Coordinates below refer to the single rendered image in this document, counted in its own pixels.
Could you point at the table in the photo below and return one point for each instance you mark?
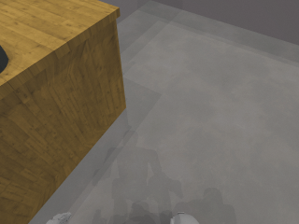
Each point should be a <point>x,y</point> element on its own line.
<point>60,92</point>

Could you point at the robot right thigh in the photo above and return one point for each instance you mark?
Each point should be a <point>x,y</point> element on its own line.
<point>183,219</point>

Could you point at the left robot hand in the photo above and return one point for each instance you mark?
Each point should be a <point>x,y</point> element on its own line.
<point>60,218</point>

